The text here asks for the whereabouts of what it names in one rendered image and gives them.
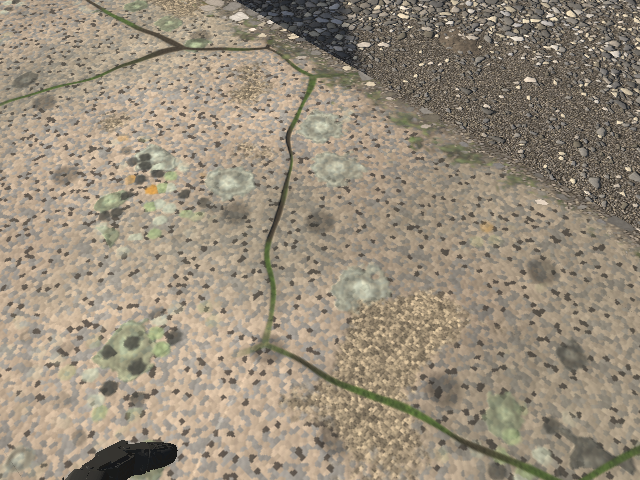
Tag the robot left hand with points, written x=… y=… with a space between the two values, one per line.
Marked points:
x=121 y=460

